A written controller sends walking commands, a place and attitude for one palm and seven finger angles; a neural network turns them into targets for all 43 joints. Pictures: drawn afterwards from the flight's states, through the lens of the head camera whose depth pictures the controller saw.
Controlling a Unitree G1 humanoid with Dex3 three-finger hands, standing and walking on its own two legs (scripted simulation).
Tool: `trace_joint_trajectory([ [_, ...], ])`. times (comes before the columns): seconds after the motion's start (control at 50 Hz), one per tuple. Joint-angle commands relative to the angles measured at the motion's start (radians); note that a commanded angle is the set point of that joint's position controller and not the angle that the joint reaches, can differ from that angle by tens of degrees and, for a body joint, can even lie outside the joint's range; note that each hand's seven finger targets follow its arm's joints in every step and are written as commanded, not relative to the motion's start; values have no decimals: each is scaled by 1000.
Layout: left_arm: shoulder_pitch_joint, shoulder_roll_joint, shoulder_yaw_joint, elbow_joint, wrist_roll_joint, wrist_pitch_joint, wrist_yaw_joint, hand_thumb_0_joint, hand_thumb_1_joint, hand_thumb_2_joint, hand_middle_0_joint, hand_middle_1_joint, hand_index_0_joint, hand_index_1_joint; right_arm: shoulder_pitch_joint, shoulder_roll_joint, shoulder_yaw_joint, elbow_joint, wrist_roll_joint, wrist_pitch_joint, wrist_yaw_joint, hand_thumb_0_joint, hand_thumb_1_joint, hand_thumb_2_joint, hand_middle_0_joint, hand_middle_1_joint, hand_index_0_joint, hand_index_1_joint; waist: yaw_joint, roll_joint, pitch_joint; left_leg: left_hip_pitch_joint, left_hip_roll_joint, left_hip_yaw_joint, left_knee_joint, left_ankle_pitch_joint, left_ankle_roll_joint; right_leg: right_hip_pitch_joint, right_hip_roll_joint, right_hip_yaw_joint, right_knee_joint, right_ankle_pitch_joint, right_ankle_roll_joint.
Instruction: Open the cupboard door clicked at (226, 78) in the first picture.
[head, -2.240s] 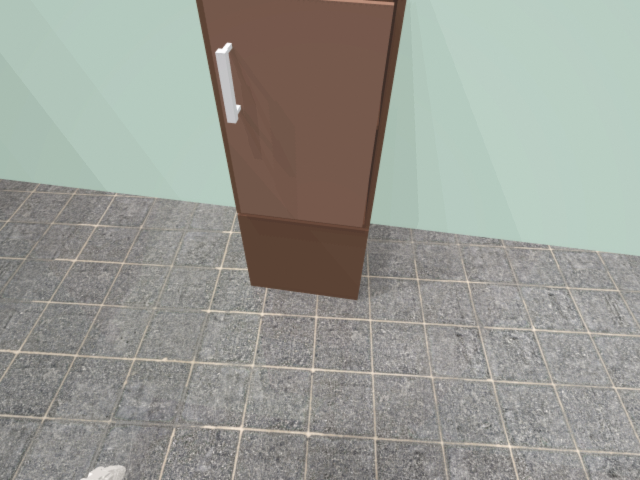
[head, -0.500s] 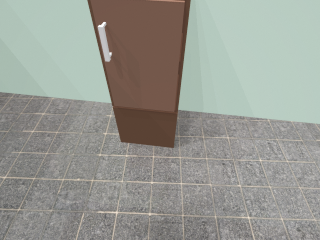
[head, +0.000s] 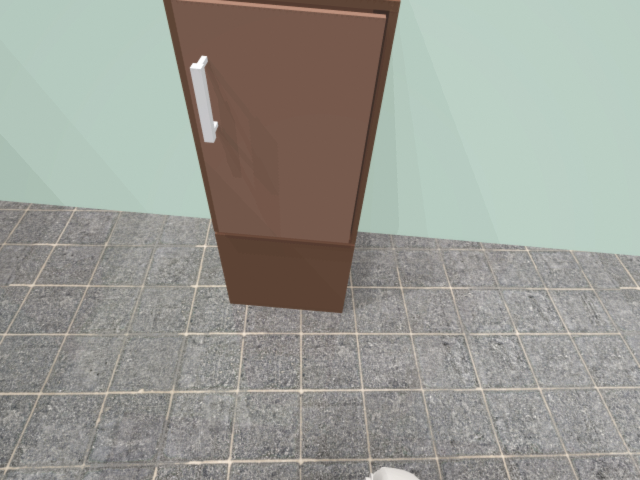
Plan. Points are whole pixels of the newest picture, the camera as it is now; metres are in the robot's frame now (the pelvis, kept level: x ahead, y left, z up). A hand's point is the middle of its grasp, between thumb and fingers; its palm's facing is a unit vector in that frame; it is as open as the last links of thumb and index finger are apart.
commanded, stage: take the last steps up to it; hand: left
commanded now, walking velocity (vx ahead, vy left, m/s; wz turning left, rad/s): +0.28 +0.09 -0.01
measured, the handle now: (206, 100) +0.77 +0.26 +0.07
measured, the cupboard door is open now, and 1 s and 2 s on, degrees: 0 0 0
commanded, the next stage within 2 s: come to a stop and stand still in 0.34 s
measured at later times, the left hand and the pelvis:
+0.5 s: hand (193, 433) +0.22 +0.20 -0.18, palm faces +0.08 -0.97 -0.22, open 7.1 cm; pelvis +0.18 +0.01 -0.01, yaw +2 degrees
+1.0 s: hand (182, 421) +0.24 +0.22 -0.17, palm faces +0.04 -0.95 -0.30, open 7.4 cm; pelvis +0.19 +0.01 -0.02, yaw +0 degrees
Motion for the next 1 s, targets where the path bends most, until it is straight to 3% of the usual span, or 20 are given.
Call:
trace_joint_trajectory([
  [0.0,-114,21,11,-105,0,-35,2,0,900,900,-200,-300,-200,-300,106,-116,-28,14,2,-22,-18,0,-900,-900,200,300,200,300,0,111,119,44,264,-193,-172,455,104,-190,-28,-16,-77,77,9],
  [0.14,-198,7,15,-139,-3,-48,8,0,900,900,-200,-300,-200,-300,137,-103,-34,58,-5,-12,-20,0,-900,-900,200,300,200,300,-1,116,137,32,263,-131,-85,747,87,-15,34,-68,-331,73,-38],
  [0.18,-97,19,18,-116,1,-55,17,0,900,900,-200,-300,-200,-300,117,-126,-40,57,-1,-10,-21,0,-900,-900,200,300,200,300,47,111,81,50,264,-107,48,969,70,115,78,-89,-379,59,-59],
  [0.22,116,68,38,-61,8,-75,24,0,900,900,-200,-300,-200,-300,85,-138,-46,37,10,-7,-18,0,-900,-900,200,300,200,300,138,75,-22,-79,212,-78,347,883,17,438,62,-60,-518,183,-84],
  [0.24,243,156,58,-37,13,-90,37,0,900,900,-200,-300,-200,-300,101,-100,-44,9,19,-11,-6,0,-900,-900,200,300,200,300,170,-70,-124,-314,121,-46,645,480,-20,669,-181,236,-578,288,-171],
  [0.26,287,214,68,-18,-6,-86,42,0,900,900,-200,-300,-200,-300,120,-69,-47,-14,18,-14,-6,0,-900,-900,200,300,200,300,128,-146,-169,-492,4,-49,967,-237,-53,725,-435,594,-711,481,-302],
  [0.28,194,211,71,-44,-16,-80,44,0,900,900,-200,-300,-200,-300,53,-83,-56,-28,8,4,-4,0,-900,-900,200,300,200,300,122,-54,-110,-509,70,-161,1029,-213,-44,564,-424,581,-779,252,-309],
  [0.34,-5,63,28,-85,-5,-82,54,0,900,900,-200,-300,-200,-300,-39,-29,-54,-58,-15,43,18,0,-900,-900,200,300,200,300,23,30,100,-487,163,-172,939,-59,-60,152,-293,315,-871,4,-200],
  [0.4,-31,54,29,-96,5,-88,48,0,900,900,-200,-300,-200,-300,7,-12,-50,-62,-16,62,24,0,-900,-900,200,300,200,300,-25,-50,45,-380,175,-114,699,-21,-92,82,-212,116,-869,141,-154],
  [0.48,-35,95,27,-90,3,-68,41,0,900,900,-200,-300,-200,-300,-75,-15,-33,-93,-5,52,19,0,-900,-900,200,300,200,300,-3,-88,3,-277,122,-56,394,61,-118,148,-141,34,-765,361,-130],
  [0.54,-25,103,18,-76,-4,-39,43,0,900,900,-200,-300,-200,-300,-96,-72,-39,-85,2,49,10,0,-900,-900,200,300,200,300,-9,-64,-24,-117,116,-57,137,257,-127,174,-85,3,-615,319,-66],
  [0.58,51,61,12,-89,-14,-18,49,0,900,900,-200,-300,-200,-300,-112,-195,-59,-114,-3,41,1,0,-900,-900,200,300,200,300,17,184,-41,-83,316,-235,75,706,-44,157,3,-27,-481,52,12],
  [0.62,65,65,9,-86,-17,1,53,0,900,900,-200,-300,-200,-300,-167,-245,-69,-134,-7,52,-17,0,-900,-900,200,300,200,300,12,322,-36,-138,428,-336,-12,879,68,157,54,-13,-230,-259,36],
  [0.68,50,86,26,-93,-11,10,50,0,900,900,-200,-300,-200,-300,-234,-255,-81,-157,-13,68,-33,0,-900,-900,200,300,200,300,12,234,-57,-80,421,-275,56,966,108,57,53,74,-2,-265,31],
  [0.82,22,72,38,-149,-13,29,32,0,900,900,-200,-300,-200,-300,-309,-257,-106,-181,-14,78,-30,0,-900,-900,200,300,200,300,11,226,-124,-97,391,-233,41,642,82,124,43,65,-180,-185,35],
  [0.86,57,60,35,-141,-13,21,31,0,900,900,-200,-300,-200,-300,-330,-256,-108,-190,-15,83,-20,0,-900,-900,200,300,200,300,25,233,-109,-189,366,-236,34,466,61,233,49,37,-339,-126,23],
  [0.9,130,77,37,-116,-4,10,33,0,900,900,-200,-300,-200,-300,-348,-231,-107,-197,-5,94,-9,0,-900,-900,200,300,200,300,63,124,-96,-321,277,-179,110,163,-8,382,49,17,-589,84,24],
  [0.94,14,212,43,-162,10,-6,41,0,900,900,-200,-300,-200,-300,-326,-103,-81,-225,3,108,11,0,-900,-900,200,300,200,300,29,-251,11,-435,80,-76,420,-192,-111,211,-254,361,-847,58,-108],
  [0.96,-15,207,44,-175,6,-4,42,0,900,900,-200,-300,-200,-300,-364,-133,-87,-226,-1,121,11,0,-900,-900,200,300,200,300,56,-196,10,-371,86,-139,551,-215,-97,86,-262,349,-869,-49,-154],
  [0.98,-61,196,44,-177,9,-5,45,0,900,900,-200,-300,-200,-300,-360,-126,-89,-214,-3,126,11,0,-900,-900,200,300,200,300,34,-217,46,-389,80,-170,632,-186,-85,50,-223,354,-866,-82,-158],
])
